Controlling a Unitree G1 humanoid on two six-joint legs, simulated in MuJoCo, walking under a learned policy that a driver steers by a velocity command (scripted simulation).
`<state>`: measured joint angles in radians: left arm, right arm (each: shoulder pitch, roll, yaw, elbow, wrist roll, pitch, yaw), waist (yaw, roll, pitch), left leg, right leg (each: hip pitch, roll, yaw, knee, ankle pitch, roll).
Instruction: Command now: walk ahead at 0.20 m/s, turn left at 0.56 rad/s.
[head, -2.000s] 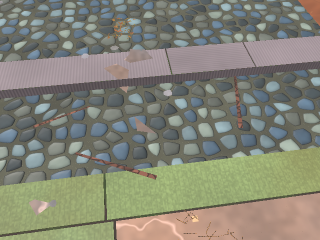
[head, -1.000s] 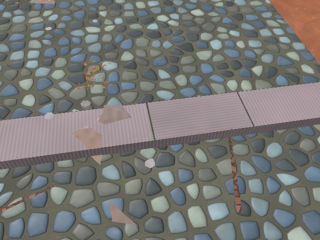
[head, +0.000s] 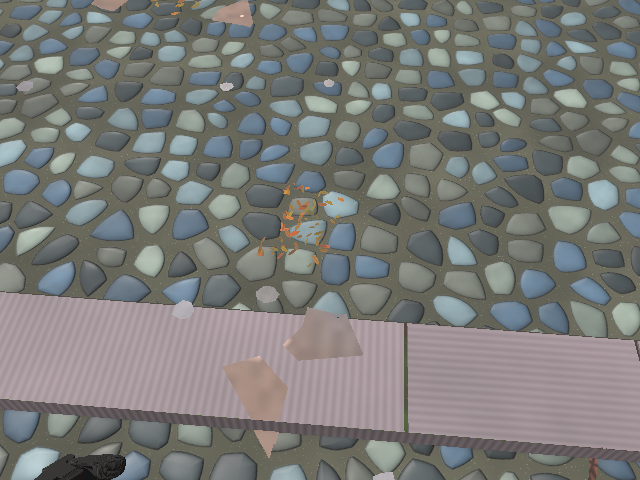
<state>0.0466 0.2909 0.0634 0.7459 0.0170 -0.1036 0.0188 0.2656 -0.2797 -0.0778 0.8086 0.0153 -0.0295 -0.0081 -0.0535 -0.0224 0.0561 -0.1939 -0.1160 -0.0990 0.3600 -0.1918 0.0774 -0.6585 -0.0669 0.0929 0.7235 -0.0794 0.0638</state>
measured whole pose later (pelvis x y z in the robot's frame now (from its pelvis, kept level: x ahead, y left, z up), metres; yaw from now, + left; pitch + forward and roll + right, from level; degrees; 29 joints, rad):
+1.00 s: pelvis +0.23 -0.02 -0.01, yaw +7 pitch +0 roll +0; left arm 0.24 0.27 0.06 0.95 -0.01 -0.10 -0.02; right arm 0.31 -0.27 -0.05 0.94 0.03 -0.05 -0.02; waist 0.01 0.03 0.00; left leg -0.24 -0.01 -0.06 0.89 -0.46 0.01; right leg -0.22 0.03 -0.04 0.54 -0.31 -0.06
